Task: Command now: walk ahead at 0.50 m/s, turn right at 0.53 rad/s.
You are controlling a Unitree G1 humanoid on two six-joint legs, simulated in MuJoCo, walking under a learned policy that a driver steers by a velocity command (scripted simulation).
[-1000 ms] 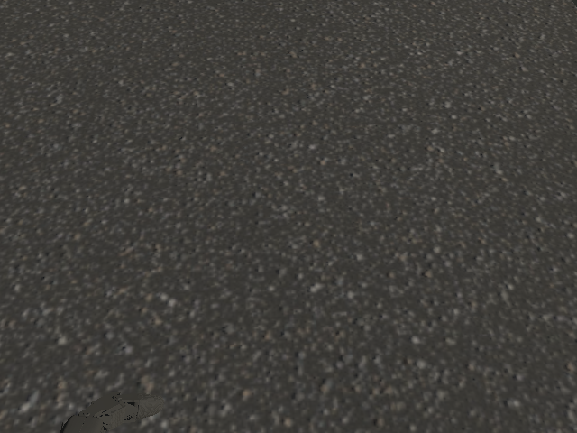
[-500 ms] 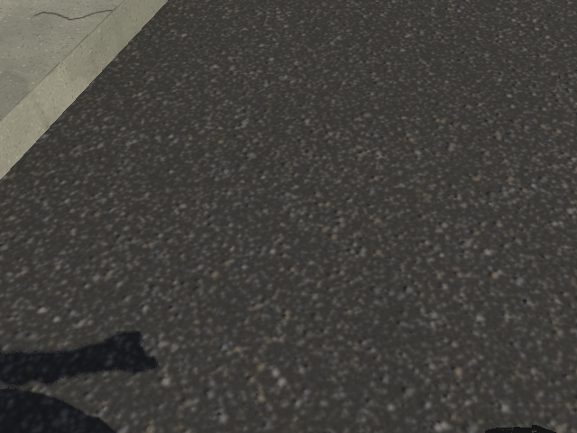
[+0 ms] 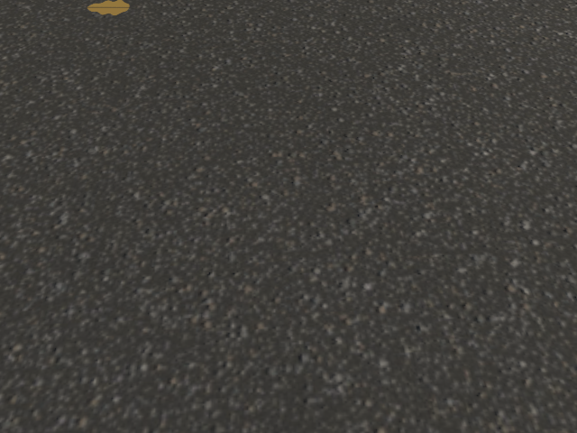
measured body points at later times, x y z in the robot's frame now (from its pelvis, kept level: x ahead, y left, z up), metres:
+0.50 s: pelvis +0.27 -0.04 +0.01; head +0.30 -0.06 +0.46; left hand +0.32 +0.22 -0.12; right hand +0.38 -0.31 -0.12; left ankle +0.46 +0.07 -0.68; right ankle +0.17 -0.08 -0.73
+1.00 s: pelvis +0.46 -0.03 +0.01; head +0.50 -0.01 +0.45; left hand +0.58 +0.23 -0.12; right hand +0.54 -0.32 -0.11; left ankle +0.50 +0.02 -0.73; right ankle +0.54 -0.21 -0.67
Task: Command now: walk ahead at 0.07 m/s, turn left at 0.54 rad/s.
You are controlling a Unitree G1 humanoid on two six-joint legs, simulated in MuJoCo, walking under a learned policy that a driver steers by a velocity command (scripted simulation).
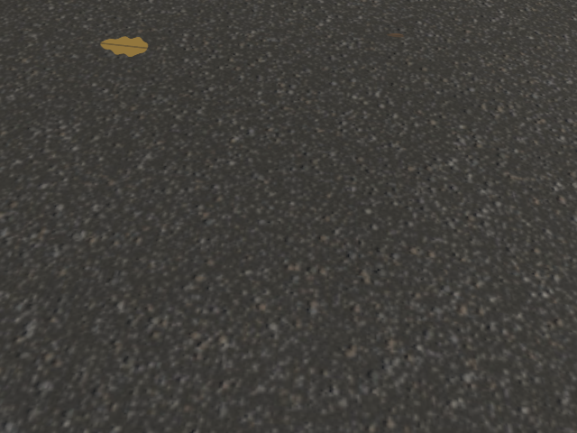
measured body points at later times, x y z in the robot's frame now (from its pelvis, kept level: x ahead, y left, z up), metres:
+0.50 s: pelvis +0.05 -0.06 +0.01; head +0.07 -0.08 +0.45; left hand +0.13 +0.21 -0.11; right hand +0.17 -0.33 -0.13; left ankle -0.01 +0.08 -0.70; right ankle +0.06 -0.15 -0.74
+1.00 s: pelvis +0.02 -0.01 +0.01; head +0.05 +0.01 +0.45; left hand +0.18 +0.24 -0.14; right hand +0.05 -0.30 -0.10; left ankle +0.03 +0.07 -0.74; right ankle -0.05 -0.14 -0.67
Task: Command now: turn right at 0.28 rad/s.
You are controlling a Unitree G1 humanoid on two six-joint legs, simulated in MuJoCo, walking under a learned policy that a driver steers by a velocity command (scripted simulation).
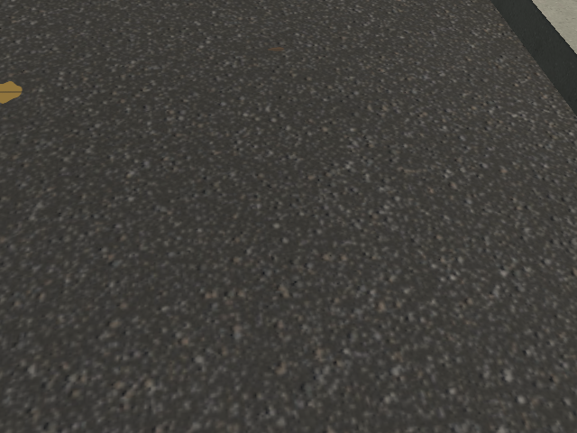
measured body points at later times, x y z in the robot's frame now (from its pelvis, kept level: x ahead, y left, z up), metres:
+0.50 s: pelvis -0.03 -0.01 -0.01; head +0.00 -0.01 +0.44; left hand +0.05 +0.27 -0.14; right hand +0.06 -0.28 -0.14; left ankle -0.06 +0.09 -0.72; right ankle -0.03 -0.12 -0.75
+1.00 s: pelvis -0.04 +0.03 +0.00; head -0.03 +0.06 +0.45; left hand -0.06 +0.31 -0.15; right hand +0.14 -0.18 -0.12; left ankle -0.06 +0.08 -0.75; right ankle +0.02 -0.11 -0.71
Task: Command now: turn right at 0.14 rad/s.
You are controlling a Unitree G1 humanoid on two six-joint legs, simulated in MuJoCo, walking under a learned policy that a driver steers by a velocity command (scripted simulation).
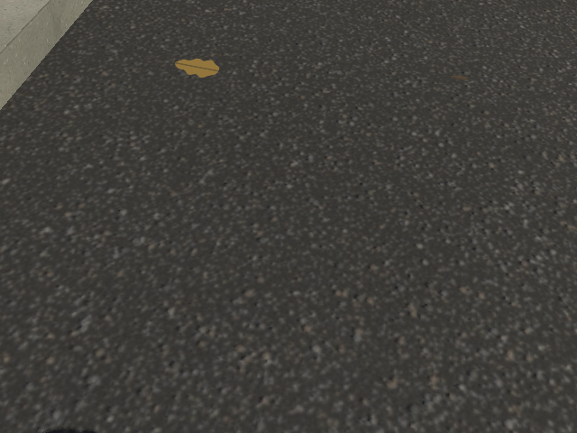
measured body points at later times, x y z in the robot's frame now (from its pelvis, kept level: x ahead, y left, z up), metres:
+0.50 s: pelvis +0.11 -0.09 +0.00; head +0.13 -0.12 +0.45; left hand +0.18 +0.18 -0.13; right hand +0.15 -0.39 -0.13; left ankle +0.19 +0.04 -0.68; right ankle -0.01 -0.12 -0.75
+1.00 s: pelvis +0.39 -0.16 +0.00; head +0.41 -0.16 +0.45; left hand +0.60 +0.04 -0.12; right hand +0.31 -0.42 -0.14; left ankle +0.39 -0.11 -0.75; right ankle +0.42 -0.34 -0.68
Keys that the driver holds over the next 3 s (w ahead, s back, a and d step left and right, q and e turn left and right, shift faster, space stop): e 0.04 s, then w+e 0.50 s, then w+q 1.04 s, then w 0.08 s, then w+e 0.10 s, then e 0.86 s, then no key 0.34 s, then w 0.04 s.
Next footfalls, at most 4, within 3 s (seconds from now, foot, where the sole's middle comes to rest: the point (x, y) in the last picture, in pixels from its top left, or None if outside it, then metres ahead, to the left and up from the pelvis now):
0.28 right None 0.03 -0.13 -0.78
0.72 left None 0.43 -0.12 -0.78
1.24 right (433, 368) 0.66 -0.36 -0.78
1.76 left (330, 282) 0.90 -0.12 -0.78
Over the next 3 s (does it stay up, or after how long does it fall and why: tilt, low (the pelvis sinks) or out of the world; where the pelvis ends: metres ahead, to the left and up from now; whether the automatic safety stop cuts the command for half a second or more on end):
stays up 0.92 -0.18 0.00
